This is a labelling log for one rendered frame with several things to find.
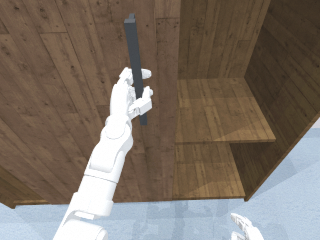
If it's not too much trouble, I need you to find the handle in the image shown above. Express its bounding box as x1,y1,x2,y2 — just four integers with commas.
124,13,148,126

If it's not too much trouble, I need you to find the left robot upper arm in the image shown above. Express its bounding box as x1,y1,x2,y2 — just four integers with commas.
55,218,108,240

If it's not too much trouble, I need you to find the right robot hand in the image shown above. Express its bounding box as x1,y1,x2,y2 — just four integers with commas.
230,213,264,240

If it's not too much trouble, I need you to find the left robot hand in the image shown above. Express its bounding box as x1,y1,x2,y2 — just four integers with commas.
110,67,153,121

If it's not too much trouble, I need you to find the wardrobe door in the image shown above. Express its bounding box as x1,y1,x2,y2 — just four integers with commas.
0,165,44,201
0,0,181,205

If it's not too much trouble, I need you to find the robot left forearm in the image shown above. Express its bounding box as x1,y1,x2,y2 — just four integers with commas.
53,114,133,240

